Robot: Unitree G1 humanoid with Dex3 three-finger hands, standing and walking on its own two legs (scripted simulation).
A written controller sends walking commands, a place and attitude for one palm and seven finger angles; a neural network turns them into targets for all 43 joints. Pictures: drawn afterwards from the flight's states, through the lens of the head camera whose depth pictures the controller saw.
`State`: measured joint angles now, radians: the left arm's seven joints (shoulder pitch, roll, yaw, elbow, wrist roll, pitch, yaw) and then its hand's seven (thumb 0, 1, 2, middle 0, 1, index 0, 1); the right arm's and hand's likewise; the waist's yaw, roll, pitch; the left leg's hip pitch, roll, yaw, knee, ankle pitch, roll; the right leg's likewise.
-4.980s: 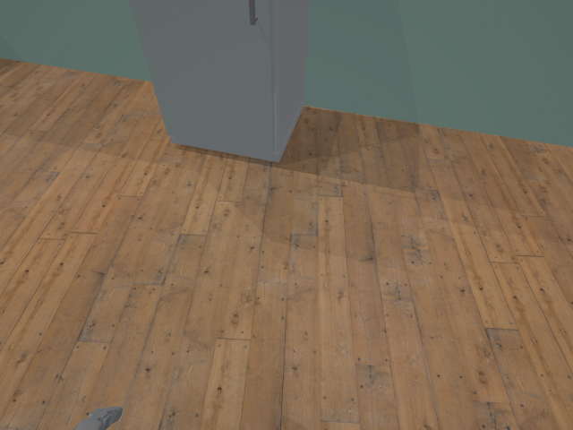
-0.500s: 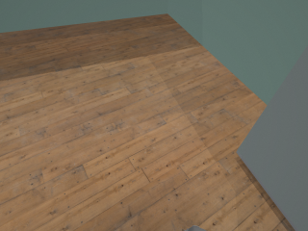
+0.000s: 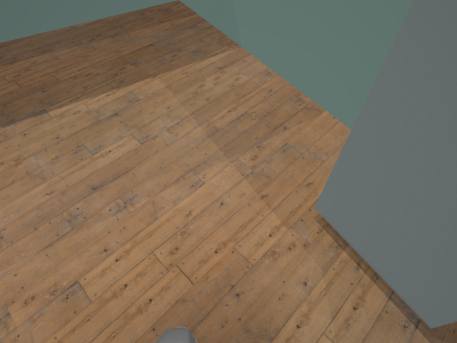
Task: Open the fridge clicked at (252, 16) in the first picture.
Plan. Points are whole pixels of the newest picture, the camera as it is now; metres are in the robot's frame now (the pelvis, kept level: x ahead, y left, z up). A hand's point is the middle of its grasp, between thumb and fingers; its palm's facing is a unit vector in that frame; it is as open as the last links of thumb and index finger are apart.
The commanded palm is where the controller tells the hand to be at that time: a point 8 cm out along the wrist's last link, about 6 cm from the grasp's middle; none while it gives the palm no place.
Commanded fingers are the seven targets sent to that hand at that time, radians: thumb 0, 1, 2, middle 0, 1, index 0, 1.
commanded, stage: turn to face it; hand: right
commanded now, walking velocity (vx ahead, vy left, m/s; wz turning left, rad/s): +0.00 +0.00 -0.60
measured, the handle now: out of the picture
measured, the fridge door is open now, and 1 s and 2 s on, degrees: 0 0 0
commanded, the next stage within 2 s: take the last steps up to it in 1.22 s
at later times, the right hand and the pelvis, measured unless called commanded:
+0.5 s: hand out of the picture -0.01 -0.18 -0.17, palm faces +0.35 +0.91 -0.24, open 7.4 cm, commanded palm none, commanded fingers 0.00 -0.90 -0.90 0.20 0.30 0.20 0.30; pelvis +0.00 +0.03 -0.01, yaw -21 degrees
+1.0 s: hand out of the picture +0.00 -0.21 -0.15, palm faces +0.56 +0.77 -0.30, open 7.4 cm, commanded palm none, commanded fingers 0.00 -0.90 -0.90 0.20 0.30 0.20 0.30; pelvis +0.02 +0.04 -0.01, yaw -36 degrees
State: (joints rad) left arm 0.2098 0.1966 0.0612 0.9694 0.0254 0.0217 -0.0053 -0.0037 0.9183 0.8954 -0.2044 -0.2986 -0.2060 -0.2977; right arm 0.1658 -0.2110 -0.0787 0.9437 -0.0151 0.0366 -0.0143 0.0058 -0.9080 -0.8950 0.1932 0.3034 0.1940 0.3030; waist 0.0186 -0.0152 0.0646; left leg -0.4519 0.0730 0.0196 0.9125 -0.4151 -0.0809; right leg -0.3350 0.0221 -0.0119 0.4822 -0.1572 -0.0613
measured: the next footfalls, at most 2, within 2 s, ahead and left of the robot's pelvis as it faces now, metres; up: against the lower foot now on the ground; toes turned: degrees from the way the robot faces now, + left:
left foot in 0.14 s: +0.07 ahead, +0.15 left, +0.00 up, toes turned -3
right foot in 0.54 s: -0.01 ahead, -0.09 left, +0.00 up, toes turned -28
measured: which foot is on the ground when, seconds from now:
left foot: up 0.00-0.12, down 0.14-0.54, up 0.56-0.96, down 0.98-1.00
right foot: down 0.00-0.14, up 0.16-0.52, down 0.54-0.98, up 1.00-1.00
